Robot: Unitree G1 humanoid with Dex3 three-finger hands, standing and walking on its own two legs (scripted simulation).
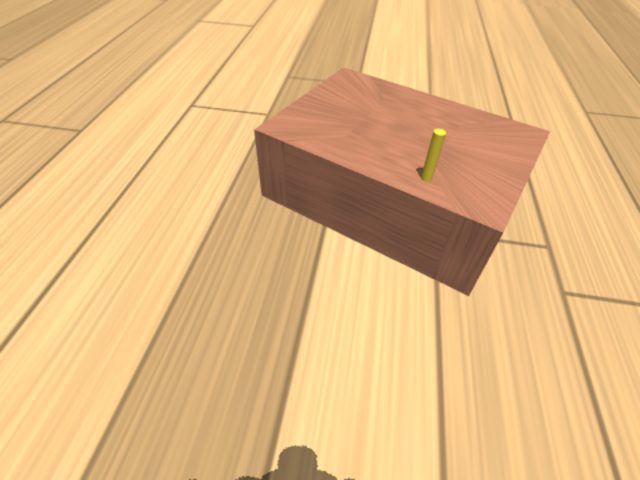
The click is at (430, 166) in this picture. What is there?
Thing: slim round
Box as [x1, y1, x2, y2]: [421, 129, 445, 181]
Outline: 442,129 435,129 432,135 421,175 421,178 425,181 431,180 445,134 445,131
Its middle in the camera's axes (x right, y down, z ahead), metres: +0.39 -0.28 +1.35
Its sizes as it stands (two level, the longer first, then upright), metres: 0.040 0.040 0.194
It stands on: a support 0.36 m high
